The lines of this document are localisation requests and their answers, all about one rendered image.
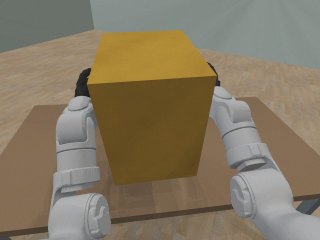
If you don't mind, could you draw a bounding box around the left robot upper arm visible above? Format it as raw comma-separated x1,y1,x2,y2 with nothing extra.
39,192,111,240

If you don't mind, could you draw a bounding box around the carton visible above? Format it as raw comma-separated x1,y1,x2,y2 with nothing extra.
86,30,217,186

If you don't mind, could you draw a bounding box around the left robot forearm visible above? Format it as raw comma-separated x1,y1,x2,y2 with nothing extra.
48,96,101,236

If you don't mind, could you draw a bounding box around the right robot upper arm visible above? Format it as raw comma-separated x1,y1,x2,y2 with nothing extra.
230,168,320,240

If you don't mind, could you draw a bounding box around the right robot hand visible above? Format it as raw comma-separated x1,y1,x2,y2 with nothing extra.
207,62,220,87

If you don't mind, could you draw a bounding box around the right robot forearm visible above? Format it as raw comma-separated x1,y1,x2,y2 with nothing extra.
209,86,294,205

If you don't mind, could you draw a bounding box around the table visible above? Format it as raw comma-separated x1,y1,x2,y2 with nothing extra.
0,96,320,240

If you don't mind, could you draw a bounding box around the left robot hand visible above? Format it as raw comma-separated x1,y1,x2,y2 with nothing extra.
74,68,91,98

